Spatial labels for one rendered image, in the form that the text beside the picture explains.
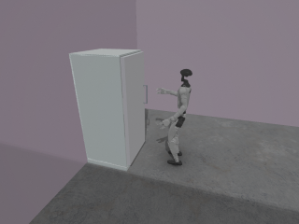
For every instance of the right robot foot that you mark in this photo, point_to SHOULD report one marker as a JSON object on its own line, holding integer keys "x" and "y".
{"x": 179, "y": 153}

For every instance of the fridge door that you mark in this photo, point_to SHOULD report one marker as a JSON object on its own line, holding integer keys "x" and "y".
{"x": 133, "y": 97}

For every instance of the robot left upper arm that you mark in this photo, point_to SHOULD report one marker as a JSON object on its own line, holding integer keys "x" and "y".
{"x": 183, "y": 96}

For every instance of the right robot hand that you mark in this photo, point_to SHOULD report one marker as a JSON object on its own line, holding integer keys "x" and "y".
{"x": 161, "y": 91}

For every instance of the robot left forearm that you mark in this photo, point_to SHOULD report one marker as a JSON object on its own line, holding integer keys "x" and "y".
{"x": 180, "y": 112}

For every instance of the left robot hand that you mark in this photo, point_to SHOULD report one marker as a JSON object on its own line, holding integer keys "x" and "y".
{"x": 165, "y": 123}

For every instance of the robot right forearm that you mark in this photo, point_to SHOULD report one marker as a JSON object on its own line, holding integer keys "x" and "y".
{"x": 172, "y": 92}

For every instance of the robot torso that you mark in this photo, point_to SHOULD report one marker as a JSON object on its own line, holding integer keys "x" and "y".
{"x": 184, "y": 115}

